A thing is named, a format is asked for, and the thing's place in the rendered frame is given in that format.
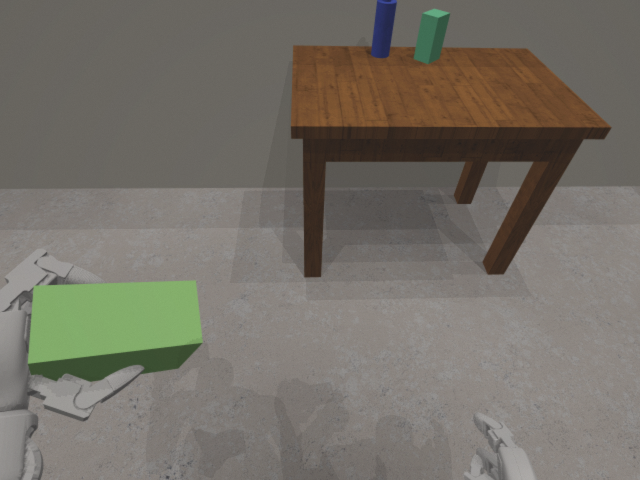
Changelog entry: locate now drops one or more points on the sponge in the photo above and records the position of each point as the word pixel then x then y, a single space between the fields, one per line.
pixel 93 330

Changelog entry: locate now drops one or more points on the robot right hand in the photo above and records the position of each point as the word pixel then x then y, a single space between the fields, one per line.
pixel 511 463

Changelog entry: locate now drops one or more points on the table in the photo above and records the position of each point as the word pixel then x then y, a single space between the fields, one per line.
pixel 472 105

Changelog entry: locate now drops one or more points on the robot left hand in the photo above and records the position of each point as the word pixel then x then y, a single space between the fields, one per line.
pixel 69 395

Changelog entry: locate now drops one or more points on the left robot forearm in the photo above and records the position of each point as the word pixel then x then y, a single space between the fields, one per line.
pixel 20 458

